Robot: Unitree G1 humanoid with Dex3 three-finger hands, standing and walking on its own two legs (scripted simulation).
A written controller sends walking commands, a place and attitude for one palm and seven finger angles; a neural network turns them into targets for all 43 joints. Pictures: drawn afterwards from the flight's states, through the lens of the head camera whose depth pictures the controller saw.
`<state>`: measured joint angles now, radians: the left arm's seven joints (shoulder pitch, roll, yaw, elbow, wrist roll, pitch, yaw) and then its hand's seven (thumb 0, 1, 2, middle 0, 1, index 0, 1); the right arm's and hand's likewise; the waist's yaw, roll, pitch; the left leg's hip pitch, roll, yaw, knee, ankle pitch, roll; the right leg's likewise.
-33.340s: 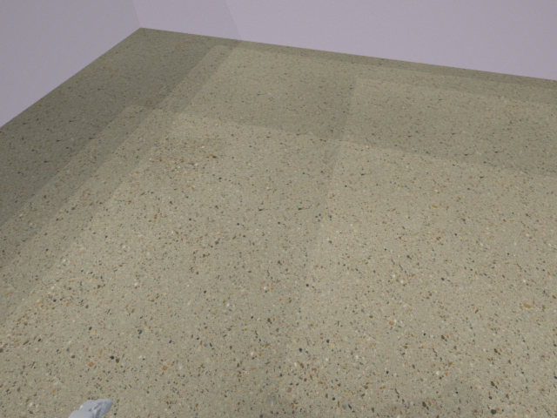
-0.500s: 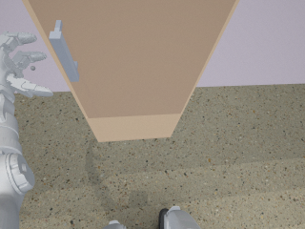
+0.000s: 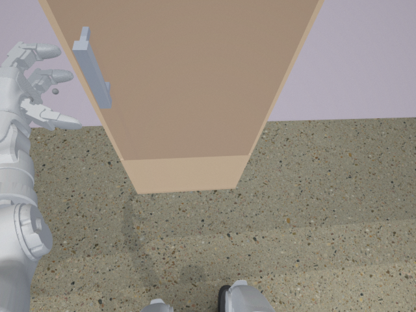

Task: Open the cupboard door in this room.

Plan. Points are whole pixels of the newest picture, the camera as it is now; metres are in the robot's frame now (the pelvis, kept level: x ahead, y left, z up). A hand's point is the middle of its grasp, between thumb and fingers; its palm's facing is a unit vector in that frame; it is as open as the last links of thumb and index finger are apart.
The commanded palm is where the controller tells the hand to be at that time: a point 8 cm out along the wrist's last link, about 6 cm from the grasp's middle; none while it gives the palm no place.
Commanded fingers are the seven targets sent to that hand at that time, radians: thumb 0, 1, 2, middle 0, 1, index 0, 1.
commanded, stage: slide the fingers in behind the handle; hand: left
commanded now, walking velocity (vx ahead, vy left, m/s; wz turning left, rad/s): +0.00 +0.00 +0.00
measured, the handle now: (96, 70) +0.55 +0.18 +0.09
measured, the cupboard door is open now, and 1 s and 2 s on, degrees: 0 0 0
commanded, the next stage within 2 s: close the thumb around the handle in 1.60 s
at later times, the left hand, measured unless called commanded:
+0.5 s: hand (75, 91) +0.49 +0.21 +0.10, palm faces -0.01 -1.00 -0.01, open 14.0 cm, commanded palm +0.46 +0.25 +0.09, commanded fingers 0.00 -0.50 0.30 -0.30 -1.20 -0.30 -1.20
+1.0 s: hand (94, 91) +0.50 +0.18 +0.09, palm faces -0.01 -1.00 +0.00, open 14.0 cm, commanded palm +0.47 +0.22 +0.09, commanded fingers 0.00 -0.50 0.30 -0.30 -1.20 -0.30 -1.20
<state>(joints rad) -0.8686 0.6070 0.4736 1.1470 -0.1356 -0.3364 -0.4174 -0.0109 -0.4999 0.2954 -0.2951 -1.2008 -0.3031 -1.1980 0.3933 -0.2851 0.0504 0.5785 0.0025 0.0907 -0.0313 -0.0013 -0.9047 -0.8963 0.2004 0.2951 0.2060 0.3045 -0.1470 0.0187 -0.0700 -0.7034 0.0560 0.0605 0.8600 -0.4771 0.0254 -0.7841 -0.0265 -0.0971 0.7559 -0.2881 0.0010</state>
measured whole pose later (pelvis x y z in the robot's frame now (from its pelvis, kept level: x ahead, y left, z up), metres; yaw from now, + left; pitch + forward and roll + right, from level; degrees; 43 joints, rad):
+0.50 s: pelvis -0.01 +0.00 +0.00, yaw +0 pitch +18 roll -2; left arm -0.87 0.55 0.44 1.14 -0.12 -0.35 -0.34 -0.01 -0.50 0.30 -0.30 -1.20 -0.30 -1.20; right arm 0.42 -0.28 0.04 0.58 0.00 0.07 -0.02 0.00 -0.90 -0.90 0.20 0.30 0.21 0.30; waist -0.15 0.02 -0.07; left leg -0.69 0.06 0.07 0.85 -0.46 0.02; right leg -0.79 -0.02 -0.08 0.75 -0.28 0.00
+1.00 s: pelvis +0.00 +0.00 +0.00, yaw +0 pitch +18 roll -2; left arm -0.89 0.47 0.39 1.14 -0.11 -0.36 -0.27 -0.01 -0.50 0.30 -0.30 -1.20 -0.30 -1.20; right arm 0.40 -0.28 0.04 0.60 -0.01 0.05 -0.01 0.00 -0.91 -0.90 0.20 0.30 0.21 0.30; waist -0.15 0.02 -0.07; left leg -0.70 0.05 0.07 0.86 -0.47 0.02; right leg -0.80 -0.03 -0.08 0.77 -0.29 0.00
